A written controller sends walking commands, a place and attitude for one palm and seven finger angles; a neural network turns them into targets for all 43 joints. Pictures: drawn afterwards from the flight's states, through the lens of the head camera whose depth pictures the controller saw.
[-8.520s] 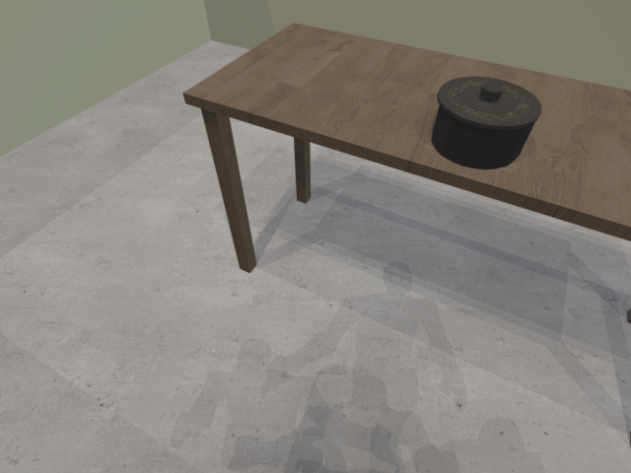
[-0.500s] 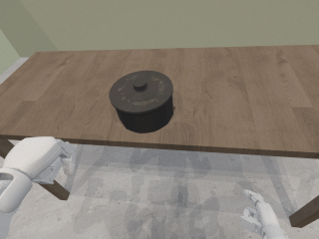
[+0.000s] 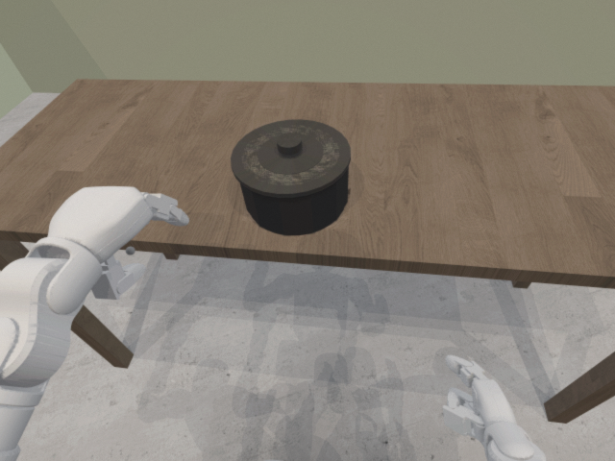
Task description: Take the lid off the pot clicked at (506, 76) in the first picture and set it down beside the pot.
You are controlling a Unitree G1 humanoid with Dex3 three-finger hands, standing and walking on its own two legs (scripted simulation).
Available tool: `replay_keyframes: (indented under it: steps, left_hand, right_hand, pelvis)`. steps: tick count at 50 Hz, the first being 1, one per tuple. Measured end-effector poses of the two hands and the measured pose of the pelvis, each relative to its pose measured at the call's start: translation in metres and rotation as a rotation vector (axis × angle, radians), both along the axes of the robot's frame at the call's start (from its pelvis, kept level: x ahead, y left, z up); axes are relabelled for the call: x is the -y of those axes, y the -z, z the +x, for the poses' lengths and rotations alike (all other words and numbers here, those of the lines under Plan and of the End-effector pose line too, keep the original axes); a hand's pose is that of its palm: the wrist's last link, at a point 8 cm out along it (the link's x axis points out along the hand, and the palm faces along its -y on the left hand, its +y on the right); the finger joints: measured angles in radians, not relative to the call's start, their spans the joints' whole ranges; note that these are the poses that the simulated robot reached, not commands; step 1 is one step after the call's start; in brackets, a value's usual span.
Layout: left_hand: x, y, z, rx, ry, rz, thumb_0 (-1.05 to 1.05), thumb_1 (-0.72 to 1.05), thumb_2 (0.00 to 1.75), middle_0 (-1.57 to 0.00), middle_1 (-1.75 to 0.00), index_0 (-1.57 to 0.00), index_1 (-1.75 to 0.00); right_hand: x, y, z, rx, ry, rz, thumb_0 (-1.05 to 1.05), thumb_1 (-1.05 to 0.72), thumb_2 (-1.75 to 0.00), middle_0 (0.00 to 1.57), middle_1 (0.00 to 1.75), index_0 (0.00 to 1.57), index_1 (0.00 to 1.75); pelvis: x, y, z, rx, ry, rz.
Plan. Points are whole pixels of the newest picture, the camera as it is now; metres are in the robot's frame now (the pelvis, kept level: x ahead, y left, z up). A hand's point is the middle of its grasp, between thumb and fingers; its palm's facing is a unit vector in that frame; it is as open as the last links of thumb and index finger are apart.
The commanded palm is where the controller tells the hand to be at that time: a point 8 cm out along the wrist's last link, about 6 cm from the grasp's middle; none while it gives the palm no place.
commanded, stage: reach forward and open the fingers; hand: left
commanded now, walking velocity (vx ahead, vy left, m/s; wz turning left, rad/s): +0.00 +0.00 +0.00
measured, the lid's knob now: (289, 143) +0.55 +0.12 +0.12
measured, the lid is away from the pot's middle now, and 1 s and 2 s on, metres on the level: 0.00 0.00 0.00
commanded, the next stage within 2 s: move the open hand above the knob in 0.18 s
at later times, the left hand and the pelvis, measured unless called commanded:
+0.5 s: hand (162, 217) +0.32 +0.22 +0.17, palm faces -0.13 -0.08 -0.99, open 10.1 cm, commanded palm +0.30 +0.21 +0.25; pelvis -0.01 -0.01 +0.00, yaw +0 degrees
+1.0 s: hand (217, 178) +0.40 +0.18 +0.17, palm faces -0.21 -0.08 -0.97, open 10.1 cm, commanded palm +0.38 +0.18 +0.25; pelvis +0.02 -0.03 +0.00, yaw +0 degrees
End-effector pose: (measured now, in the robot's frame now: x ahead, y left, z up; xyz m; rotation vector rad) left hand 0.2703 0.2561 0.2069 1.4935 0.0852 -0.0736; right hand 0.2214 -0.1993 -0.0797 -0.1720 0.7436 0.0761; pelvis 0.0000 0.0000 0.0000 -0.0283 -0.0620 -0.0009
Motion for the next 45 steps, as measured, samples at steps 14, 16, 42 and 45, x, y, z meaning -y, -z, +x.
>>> replay_keyframes:
  steps: [14,16,42,45]
  left_hand:
    - [0.008,-0.019,0.016,0.018,-0.009,0.01,0.0,-0.33,1.5,-0.86,-0.09,-0.85,-0.09]
    - [0.009,-0.021,0.018,0.016,-0.016,0.004,0.0,-0.33,1.51,-0.86,-0.09,-0.85,-0.09]
    - [0.061,-0.02,0.092,-0.093,-0.011,0.004,0.0,-0.34,1.53,-0.86,-0.08,-0.85,-0.09]
    - [0.065,-0.02,0.102,-0.103,-0.013,0.0,0.0,-0.33,1.53,-0.86,-0.08,-0.85,-0.09]
  right_hand:
    - [0.008,0.003,-0.012,0.003,0.013,0.0,0.01,-0.9,-0.9,0.2,0.29,0.2,0.3]
    - [0.01,0.004,-0.013,0.002,0.017,0.003,0.01,-0.9,-0.9,0.2,0.29,0.2,0.3]
    - [0.053,0.016,-0.017,-0.065,0.081,-0.003,0.01,-0.91,-0.9,0.2,0.29,0.2,0.3]
    - [0.057,0.017,-0.016,-0.077,0.089,-0.004,0.01,-0.91,-0.9,0.2,0.29,0.2,0.3]
  pelvis:
    - [0.004,0.001,-0.007,0.01,-0.001,0.004]
    - [0.005,0.001,-0.007,0.009,-0.001,0.005]
    - [0.025,0.0,0.012,-0.011,0.003,0.019]
    - [0.025,0.0,0.015,-0.015,0.004,0.02]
